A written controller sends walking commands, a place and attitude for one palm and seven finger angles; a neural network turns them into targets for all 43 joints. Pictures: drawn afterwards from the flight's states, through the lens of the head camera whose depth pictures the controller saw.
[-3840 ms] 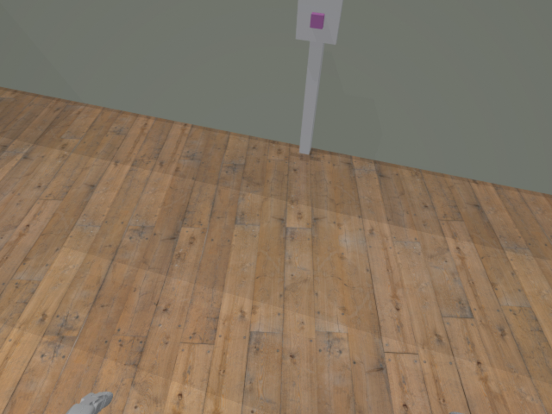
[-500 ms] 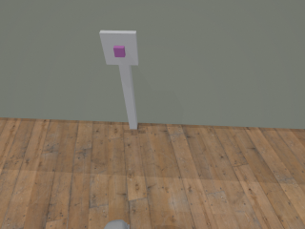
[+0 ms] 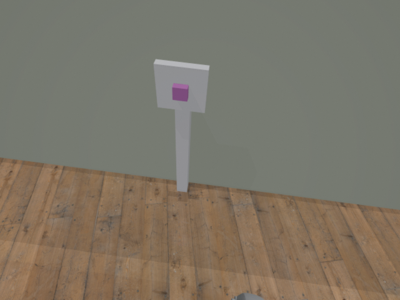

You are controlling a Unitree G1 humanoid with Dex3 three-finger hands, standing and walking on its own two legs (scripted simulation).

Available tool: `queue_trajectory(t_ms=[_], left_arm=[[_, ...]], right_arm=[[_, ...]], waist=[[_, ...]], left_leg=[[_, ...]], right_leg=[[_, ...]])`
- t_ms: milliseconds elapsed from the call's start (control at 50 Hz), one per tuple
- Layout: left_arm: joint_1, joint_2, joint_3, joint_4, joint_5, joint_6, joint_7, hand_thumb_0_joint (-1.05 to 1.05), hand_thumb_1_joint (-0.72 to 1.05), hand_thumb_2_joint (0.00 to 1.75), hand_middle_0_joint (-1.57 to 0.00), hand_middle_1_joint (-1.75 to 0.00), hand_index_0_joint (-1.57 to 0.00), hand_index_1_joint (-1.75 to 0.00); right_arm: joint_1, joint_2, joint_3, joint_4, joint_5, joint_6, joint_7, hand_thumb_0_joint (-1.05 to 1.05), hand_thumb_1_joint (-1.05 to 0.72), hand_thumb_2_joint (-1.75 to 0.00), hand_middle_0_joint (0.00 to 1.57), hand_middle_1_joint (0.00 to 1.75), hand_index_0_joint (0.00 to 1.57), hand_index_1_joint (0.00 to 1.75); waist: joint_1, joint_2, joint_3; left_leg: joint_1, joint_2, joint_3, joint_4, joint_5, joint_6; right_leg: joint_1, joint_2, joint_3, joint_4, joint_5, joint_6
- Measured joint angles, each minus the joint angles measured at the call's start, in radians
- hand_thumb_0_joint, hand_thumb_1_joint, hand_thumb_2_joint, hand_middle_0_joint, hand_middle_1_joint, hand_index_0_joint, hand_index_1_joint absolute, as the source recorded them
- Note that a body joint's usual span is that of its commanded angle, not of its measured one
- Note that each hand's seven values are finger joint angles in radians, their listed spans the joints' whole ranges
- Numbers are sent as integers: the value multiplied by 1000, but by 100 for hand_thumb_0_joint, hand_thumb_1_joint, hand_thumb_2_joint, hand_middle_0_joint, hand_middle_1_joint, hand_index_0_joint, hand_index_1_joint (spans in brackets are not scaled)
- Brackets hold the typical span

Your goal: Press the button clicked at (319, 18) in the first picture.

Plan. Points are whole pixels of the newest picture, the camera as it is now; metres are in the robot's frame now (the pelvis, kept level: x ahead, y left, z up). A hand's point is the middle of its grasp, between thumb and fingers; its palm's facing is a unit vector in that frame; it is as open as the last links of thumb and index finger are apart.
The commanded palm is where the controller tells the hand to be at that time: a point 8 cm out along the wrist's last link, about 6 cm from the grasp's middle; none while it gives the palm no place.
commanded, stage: take the last steps up to it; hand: left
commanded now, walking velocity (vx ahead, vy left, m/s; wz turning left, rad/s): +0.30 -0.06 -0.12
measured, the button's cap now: (180, 91) +0.75 +0.12 -0.04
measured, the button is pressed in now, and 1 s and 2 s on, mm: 0 0 0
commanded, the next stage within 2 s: come to a stop and stand still in 0.54 s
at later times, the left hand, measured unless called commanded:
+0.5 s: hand (160, 270) +0.21 +0.10 -0.16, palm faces +0.04 -0.97 -0.24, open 7.2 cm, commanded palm none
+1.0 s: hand (152, 264) +0.23 +0.13 -0.19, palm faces +0.01 -0.98 -0.21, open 7.4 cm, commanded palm none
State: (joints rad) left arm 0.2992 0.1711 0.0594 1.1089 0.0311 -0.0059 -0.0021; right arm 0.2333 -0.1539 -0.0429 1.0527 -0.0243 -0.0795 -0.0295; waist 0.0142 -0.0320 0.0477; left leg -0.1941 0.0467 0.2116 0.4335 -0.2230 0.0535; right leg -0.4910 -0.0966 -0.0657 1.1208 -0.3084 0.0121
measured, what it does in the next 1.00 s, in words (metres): walks ahead: right foot, then left foot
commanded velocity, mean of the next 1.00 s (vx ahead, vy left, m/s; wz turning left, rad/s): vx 0.07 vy -0.04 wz -0.01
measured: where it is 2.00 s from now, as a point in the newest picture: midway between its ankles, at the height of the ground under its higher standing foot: outside the picture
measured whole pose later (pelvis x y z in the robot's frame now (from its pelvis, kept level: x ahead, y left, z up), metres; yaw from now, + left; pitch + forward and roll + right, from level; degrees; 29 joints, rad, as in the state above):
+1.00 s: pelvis +0.21 -0.05 -0.01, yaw -4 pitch -2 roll -1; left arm 0.24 0.18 0.06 1.05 0.02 0.05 0.04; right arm 0.06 -0.13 -0.04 1.01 -0.01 0.00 -0.05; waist 0.03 -0.02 0.12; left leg -0.32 0.07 0.14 0.47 -0.12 0.04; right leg -0.41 -0.03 -0.01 1.02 -0.49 0.04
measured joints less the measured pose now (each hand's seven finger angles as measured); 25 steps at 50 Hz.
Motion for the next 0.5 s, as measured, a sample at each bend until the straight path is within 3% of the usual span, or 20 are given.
queue_trajectory(t_ms=[160,280,300,340,400,440,500], left_arm=[[-92,6,9,-56,0,18,-9,1,91,90,-19,-29,-20,-30],[-137,-4,4,-81,1,-3,-13,1,91,90,-19,-29,-20,-30],[-142,-6,3,-84,3,-17,-12,1,91,90,-19,-29,-20,-30],[-151,-20,-2,-86,-1,-42,-6,1,91,90,-20,-29,-20,-30],[-127,-37,-1,-83,-12,-58,11,0,91,90,-20,-29,-20,-30],[-105,-30,6,-77,-15,-63,26,-1,94,90,-20,-30,-20,-30],[-63,-24,-3,-54,-9,-65,29,-1,94,90,-20,-30,-20,-30]], right_arm=[[117,24,2,64,-7,23,11,-1,-92,-90,20,30,20,30],[180,31,-3,96,-12,38,18,0,-91,-90,20,30,20,30],[189,30,-3,102,-8,41,20,0,-91,-90,20,30,20,30],[178,22,-1,113,-1,57,25,0,-91,-90,20,30,20,30],[146,11,-6,110,2,68,27,0,-91,-90,20,30,20,30],[116,3,-10,94,0,67,26,0,-91,-90,20,30,20,30],[59,-11,-17,58,-3,65,24,0,-91,-90,20,30,20,30]], waist=[[-31,18,-14],[-65,45,-1],[-63,52,0],[-58,77,16],[-42,80,13],[-33,78,2],[-29,74,-11]], left_leg=[[120,-7,20,-85,-31,-32],[150,32,32,1,-137,-91],[132,49,27,65,-175,-92],[36,67,-44,317,-264,-68],[-120,52,-116,623,-224,-48],[-198,57,-130,678,-158,-52],[-274,67,-133,634,-97,-66]], right_leg=[[-4,-34,-10,-300,74,14],[111,4,-52,-539,82,-8],[128,16,-58,-562,109,-25],[129,37,-78,-512,82,-53],[191,55,-96,-559,58,-65],[240,69,-107,-624,72,-67],[299,85,-116,-701,85,-73]])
